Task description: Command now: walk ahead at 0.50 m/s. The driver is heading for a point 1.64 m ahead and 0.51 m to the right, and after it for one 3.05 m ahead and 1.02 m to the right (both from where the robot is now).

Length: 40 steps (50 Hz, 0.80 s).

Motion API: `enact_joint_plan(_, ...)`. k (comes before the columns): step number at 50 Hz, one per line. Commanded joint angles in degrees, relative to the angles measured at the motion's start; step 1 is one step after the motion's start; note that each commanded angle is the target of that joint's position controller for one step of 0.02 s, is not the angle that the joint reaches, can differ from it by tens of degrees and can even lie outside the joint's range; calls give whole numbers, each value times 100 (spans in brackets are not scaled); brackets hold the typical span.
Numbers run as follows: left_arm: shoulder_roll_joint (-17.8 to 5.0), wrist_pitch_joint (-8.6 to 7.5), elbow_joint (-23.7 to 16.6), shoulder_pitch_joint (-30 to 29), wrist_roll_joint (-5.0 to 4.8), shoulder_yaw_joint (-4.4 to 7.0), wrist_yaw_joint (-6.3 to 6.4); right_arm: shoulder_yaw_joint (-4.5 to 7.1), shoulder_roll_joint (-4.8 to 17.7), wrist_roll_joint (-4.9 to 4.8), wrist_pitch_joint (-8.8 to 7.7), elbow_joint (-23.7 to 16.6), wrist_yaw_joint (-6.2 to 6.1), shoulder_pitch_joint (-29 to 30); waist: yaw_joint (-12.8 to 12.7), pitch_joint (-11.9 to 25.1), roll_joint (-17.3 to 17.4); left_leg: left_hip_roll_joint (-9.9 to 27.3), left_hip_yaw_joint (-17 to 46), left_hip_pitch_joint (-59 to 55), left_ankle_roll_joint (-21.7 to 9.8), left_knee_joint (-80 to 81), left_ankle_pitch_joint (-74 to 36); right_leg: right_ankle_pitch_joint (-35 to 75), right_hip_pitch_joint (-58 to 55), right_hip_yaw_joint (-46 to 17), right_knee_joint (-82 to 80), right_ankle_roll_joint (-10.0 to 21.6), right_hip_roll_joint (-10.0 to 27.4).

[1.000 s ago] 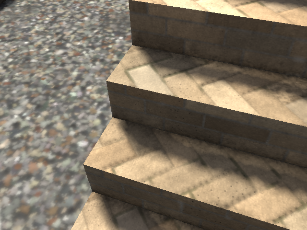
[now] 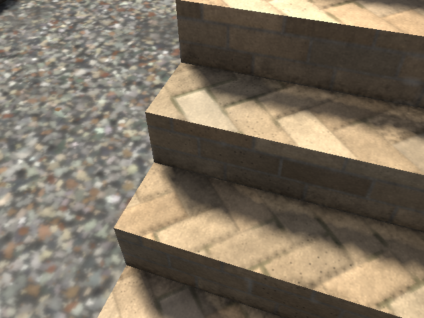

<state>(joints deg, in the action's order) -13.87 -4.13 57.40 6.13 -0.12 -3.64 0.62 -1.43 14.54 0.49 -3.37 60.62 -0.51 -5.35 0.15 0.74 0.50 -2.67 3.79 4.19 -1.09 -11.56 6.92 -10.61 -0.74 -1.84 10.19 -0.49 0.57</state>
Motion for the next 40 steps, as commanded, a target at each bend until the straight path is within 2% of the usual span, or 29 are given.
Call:
enact_joint_plan(1,-650,-68,-290,-253,-3,123,16,106,626,-3,-62,-266,-15,249,0,223,-83,777,414,-104,-38,-18,-1405,1205,44,-316,-27,56,627)
enact_joint_plan(34,-656,-69,-288,-249,-3,120,16,108,634,-4,-61,-264,-15,252,3,224,-85,790,381,-119,-29,-15,-1414,1237,38,-318,-42,52,631)
enact_joint_plan(40,-682,-45,-161,-18,-8,150,16,143,686,-1,-28,-128,-17,-6,13,165,-102,783,326,-77,-39,-214,-1544,1404,57,-274,155,70,637)
